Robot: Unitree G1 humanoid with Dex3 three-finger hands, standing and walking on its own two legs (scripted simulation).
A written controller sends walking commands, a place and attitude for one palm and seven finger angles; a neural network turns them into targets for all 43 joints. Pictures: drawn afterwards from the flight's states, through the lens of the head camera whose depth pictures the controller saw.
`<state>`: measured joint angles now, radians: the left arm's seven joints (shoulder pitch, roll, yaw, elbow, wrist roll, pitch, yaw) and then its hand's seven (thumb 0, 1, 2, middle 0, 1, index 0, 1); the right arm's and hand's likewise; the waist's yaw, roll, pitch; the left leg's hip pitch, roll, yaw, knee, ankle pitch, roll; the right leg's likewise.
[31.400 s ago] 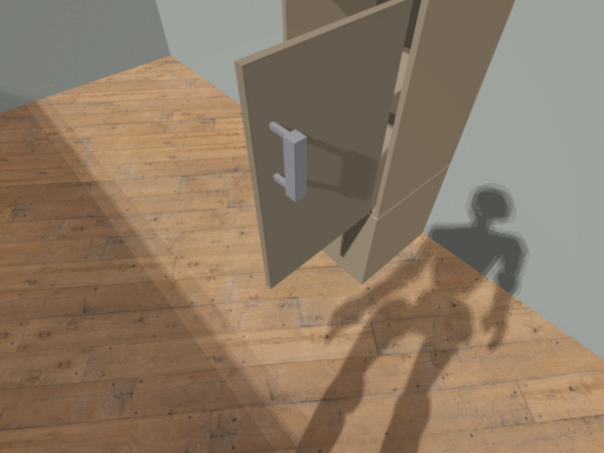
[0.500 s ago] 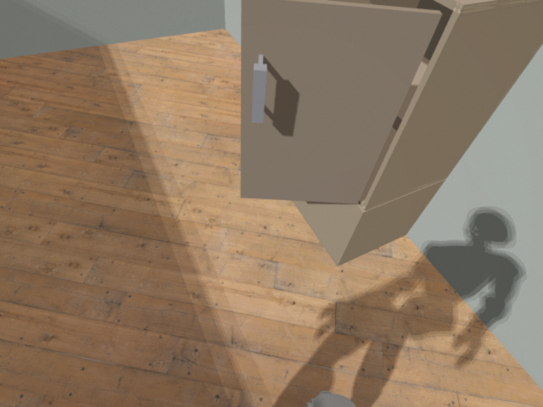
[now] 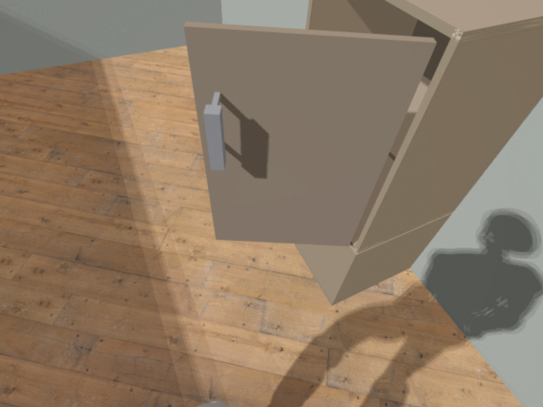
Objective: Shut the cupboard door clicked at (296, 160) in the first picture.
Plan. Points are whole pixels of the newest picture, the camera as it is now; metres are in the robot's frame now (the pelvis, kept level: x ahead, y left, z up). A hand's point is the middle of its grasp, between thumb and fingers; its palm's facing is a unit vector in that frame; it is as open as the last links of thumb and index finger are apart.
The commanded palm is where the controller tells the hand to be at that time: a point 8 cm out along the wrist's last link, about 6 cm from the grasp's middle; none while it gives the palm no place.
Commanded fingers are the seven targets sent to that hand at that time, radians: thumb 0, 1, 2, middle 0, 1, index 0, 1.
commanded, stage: take the last steps up to it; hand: left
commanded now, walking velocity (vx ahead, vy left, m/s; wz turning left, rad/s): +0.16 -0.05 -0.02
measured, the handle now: (217, 131) +0.56 +0.13 +0.08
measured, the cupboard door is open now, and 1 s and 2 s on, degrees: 63 63 63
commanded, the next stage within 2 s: come to a stop and stand still in 0.04 s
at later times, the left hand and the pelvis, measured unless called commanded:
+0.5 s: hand (191, 392) +0.17 +0.14 -0.16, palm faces +0.04 -0.97 -0.24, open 7.3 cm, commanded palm none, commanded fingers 0.00 0.90 0.90 -0.20 -0.30 -0.20 -0.30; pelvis +0.11 -0.04 +0.01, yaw +1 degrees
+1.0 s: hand out of the picture +0.10 +0.18 -0.17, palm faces +0.03 -0.98 -0.21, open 7.4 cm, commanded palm none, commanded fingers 0.00 0.90 0.90 -0.20 -0.30 -0.20 -0.30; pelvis +0.08 -0.02 +0.01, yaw +0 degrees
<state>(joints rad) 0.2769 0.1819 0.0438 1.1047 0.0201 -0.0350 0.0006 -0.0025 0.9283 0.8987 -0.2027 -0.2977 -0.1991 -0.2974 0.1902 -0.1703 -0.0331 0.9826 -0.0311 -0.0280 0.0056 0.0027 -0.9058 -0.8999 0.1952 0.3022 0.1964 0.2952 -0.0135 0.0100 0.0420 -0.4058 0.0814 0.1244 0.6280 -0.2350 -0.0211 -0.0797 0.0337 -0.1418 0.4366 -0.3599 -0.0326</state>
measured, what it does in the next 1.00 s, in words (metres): steps on the spot: left foot, then right foot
